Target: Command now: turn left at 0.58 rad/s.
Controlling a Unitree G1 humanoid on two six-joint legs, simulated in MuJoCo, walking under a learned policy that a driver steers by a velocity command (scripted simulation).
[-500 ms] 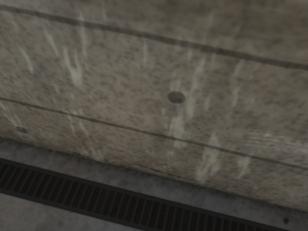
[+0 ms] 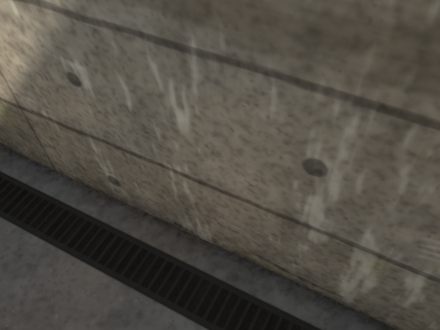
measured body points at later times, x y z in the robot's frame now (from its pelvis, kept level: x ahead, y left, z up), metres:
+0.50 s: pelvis -0.04 +0.02 +0.00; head -0.01 +0.06 +0.45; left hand -0.06 +0.32 -0.14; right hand +0.17 -0.20 -0.10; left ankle -0.07 +0.11 -0.74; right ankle +0.01 -0.12 -0.69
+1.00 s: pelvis -0.04 -0.01 +0.00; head +0.00 -0.01 +0.45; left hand -0.10 +0.30 -0.09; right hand +0.21 -0.19 -0.13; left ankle -0.09 +0.10 -0.71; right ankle +0.03 -0.09 -0.74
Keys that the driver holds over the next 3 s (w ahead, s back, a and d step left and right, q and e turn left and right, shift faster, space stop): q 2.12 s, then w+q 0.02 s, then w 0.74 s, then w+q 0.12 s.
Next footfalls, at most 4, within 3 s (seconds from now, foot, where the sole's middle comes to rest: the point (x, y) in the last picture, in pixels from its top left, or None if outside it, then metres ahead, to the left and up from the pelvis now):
0.40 left None -0.03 0.12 -0.78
0.94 right None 0.06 -0.07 -0.78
1.38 left None -0.11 0.09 -0.78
1.94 right None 0.07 0.02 -0.78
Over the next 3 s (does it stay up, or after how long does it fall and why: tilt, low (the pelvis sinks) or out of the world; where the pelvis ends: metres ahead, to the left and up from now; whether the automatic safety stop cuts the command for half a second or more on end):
stays up -0.01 0.32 -0.01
